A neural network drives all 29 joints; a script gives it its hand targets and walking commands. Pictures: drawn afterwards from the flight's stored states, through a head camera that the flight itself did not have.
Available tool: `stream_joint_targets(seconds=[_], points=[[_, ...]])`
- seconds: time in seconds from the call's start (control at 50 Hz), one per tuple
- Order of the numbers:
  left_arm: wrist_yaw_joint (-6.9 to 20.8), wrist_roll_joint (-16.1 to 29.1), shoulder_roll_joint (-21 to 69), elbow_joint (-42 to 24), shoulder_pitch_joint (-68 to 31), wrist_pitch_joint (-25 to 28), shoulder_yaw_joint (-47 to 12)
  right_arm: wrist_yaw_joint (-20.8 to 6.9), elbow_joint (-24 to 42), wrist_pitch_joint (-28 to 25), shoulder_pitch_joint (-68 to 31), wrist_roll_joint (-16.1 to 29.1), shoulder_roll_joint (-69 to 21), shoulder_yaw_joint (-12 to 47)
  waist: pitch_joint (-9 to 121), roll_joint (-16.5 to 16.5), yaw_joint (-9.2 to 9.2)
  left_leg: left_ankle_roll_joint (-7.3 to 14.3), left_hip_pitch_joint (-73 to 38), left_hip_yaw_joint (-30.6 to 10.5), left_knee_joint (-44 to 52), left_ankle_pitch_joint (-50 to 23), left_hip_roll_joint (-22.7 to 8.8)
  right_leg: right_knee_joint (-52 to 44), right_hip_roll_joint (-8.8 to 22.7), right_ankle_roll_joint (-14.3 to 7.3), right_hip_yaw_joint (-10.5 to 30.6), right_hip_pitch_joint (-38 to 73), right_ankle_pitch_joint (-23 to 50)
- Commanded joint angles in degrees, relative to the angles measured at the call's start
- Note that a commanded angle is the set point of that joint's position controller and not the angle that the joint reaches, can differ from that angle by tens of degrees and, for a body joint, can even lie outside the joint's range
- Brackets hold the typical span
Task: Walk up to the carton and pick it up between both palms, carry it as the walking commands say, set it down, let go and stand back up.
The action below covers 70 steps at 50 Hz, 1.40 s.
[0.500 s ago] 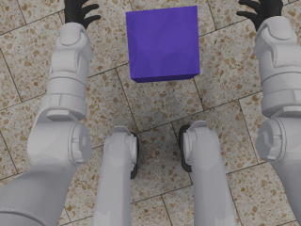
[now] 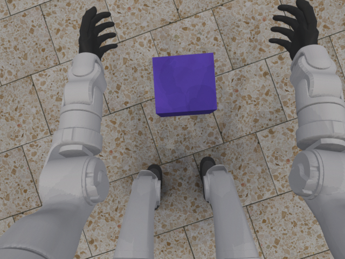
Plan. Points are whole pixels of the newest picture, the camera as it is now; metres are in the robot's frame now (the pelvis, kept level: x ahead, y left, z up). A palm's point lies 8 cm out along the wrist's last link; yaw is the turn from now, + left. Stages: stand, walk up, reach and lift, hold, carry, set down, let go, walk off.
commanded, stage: set down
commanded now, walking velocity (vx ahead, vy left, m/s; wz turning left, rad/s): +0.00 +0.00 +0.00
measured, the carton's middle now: (184, 88) +0.52 -0.03 -0.54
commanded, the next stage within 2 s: let go in 0.16 s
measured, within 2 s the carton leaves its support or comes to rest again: neither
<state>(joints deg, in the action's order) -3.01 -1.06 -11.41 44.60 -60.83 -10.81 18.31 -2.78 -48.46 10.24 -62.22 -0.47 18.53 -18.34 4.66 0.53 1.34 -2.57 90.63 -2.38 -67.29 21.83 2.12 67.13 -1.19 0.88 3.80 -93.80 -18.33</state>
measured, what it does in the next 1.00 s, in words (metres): rises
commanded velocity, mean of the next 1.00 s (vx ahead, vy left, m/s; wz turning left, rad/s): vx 0.00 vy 0.00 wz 0.00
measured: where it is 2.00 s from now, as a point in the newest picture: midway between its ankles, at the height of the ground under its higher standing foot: (181, 191)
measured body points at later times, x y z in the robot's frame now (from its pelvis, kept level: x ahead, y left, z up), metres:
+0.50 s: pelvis +0.04 +0.00 +0.07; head +0.30 -0.02 +0.44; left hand +0.44 +0.19 -0.04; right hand +0.43 -0.24 -0.05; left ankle +0.06 +0.14 -0.60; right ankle +0.08 -0.12 -0.60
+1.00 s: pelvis +0.09 +0.01 +0.14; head +0.14 +0.00 +0.59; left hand +0.27 +0.24 +0.06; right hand +0.26 -0.23 +0.06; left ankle +0.06 +0.14 -0.60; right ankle +0.08 -0.12 -0.60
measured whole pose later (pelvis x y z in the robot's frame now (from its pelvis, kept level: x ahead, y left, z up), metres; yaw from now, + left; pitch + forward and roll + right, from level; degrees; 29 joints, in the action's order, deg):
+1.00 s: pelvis +0.09 +0.01 +0.14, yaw -1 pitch +5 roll +0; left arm 3.4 0.4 -11.7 25.6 11.7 -1.2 3.2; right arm -3.7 -26.4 1.2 11.6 0.2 12.2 -3.2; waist -2.1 0.5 0.3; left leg -0.8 15.3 -3.5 -26.6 15.9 0.3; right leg 26.2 -0.7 0.7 2.9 -17.6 -13.1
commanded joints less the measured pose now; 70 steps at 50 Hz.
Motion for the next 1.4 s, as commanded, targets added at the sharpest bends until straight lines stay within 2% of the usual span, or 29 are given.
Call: stream_joint_targets(seconds=[0.0,0.08,0.16,0.22,0.3,0.38,0.44,0.62,0.88,1.04,1.1,1.2,1.38], points=[[0.93,-1.17,-4.88,-4.09,-12.19,1.55,1.32,-0.43,3.74,-1.57,-12.87,-1.51,5.88,-1.70,50.04,-1.94,0.33,-0.37,-23.04,6.05,9.64,-12.98,3.04,-7.95,-2.16,1.29,-5.84,40.38,18.84],[2.00,-3.14,-4.01,-1.83,-10.47,2.73,2.91,-0.98,1.77,-2.78,-11.51,-3.91,4.04,-3.02,44.57,-2.09,0.15,-0.19,-23.13,5.41,12.93,-11.55,2.84,-11.46,-1.92,1.39,-5.45,41.16,17.37],[2.16,-4.71,-3.99,-2.39,-7.86,3.41,3.53,-1.15,2.84,-3.41,-9.39,-5.78,3.61,-3.57,46.84,-2.19,0.27,-0.24,-25.05,5.25,14.58,-13.22,3.04,-13.12,-1.87,1.48,-5.15,45.87,20.07],[1.87,-5.43,-4.17,-5.37,-3.57,3.85,2.80,-0.91,6.35,-3.70,-5.37,-6.99,3.21,-3.17,53.41,-2.38,0.58,-0.49,-27.92,5.21,15.12,-18.01,3.28,-13.27,-1.74,1.35,-4.86,52.51,26.66],[1.67,-6.12,-4.11,-13.10,7.24,3.90,-0.15,-0.23,14.78,-3.36,5.70,-8.59,1.58,-0.96,63.96,-2.60,0.01,-1.10,-34.25,4.99,16.32,-28.01,3.62,-13.30,-1.29,0.94,-4.21,64.46,40.06],[1.88,-5.20,-2.80,-19.74,16.23,3.71,-3.62,-0.35,20.94,-3.44,15.54,-7.52,1.07,1.79,62.26,-2.75,-0.13,-0.95,-38.28,4.69,18.95,-31.50,3.25,-15.33,-1.08,0.45,-3.32,69.08,44.65],[2.59,-4.20,-1.94,-21.13,24.13,4.08,-5.26,-0.61,21.66,-4.22,23.50,-5.81,0.39,3.65,55.77,-2.59,-0.05,-0.43,-41.05,4.21,21.57,-30.17,2.72,-17.91,-1.05,0.31,-2.87,69.99,42.04],[4.37,-1.77,-0.44,-18.69,44.80,8.07,-8.95,-1.23,18.94,-8.48,44.80,-2.38,-1.61,7.44,30.11,-1.08,-0.73,0.12,-52.92,1.92,30.46,-21.03,0.98,-28.14,-0.98,-0.55,-3.35,67.76,23.66],[6.14,1.39,-4.21,-23.89,68.40,11.35,-13.50,-0.64,26.34,-11.04,69.30,0.54,-1.33,13.05,8.90,-0.23,-1.00,0.66,-73.00,1.88,42.74,-17.81,0.00,-41.01,-1.00,-0.16,-3.15,85.13,18.46],[7.31,1.12,-5.63,-25.45,70.83,8.11,-14.18,-1.38,29.25,-7.32,71.86,0.32,-0.78,14.33,-5.39,0.15,-1.54,0.96,-78.51,2.72,48.35,-11.52,0.40,-45.97,-1.76,0.14,-4.04,89.11,10.06],[7.71,0.73,-5.67,-25.61,71.42,6.37,-14.37,-1.57,29.71,-5.60,72.28,-0.19,-0.54,14.26,-7.80,0.21,-1.91,1.12,-79.46,2.72,48.52,-11.22,0.36,-46.11,-1.97,-0.05,-4.31,90.16,9.38],[7.84,0.57,-5.81,-26.10,70.92,4.42,-14.68,-1.38,30.28,-3.33,72.67,-0.86,-0.34,13.92,-8.62,-0.20,-1.84,1.34,-81.34,2.66,47.98,-13.29,0.27,-45.47,-2.37,0.04,-3.85,92.00,11.98],[6.53,0.49,-5.74,-26.46,71.50,3.40,-14.90,-0.36,30.21,-1.94,73.72,-0.16,-0.25,14.44,-5.83,-0.18,-1.36,1.15,-84.97,2.71,45.66,-21.93,0.77,-43.79,-2.92,0.25,-2.82,92.28,19.27]])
